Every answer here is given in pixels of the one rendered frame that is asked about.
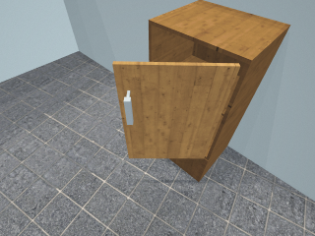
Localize cupboard door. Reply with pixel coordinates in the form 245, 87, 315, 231
112, 61, 241, 159

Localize handle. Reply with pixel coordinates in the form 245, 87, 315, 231
123, 90, 134, 125

